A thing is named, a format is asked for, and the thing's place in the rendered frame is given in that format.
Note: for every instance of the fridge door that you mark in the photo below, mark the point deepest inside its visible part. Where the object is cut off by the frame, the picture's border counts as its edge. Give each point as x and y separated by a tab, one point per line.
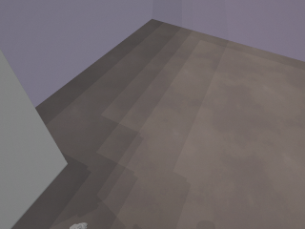
29	157

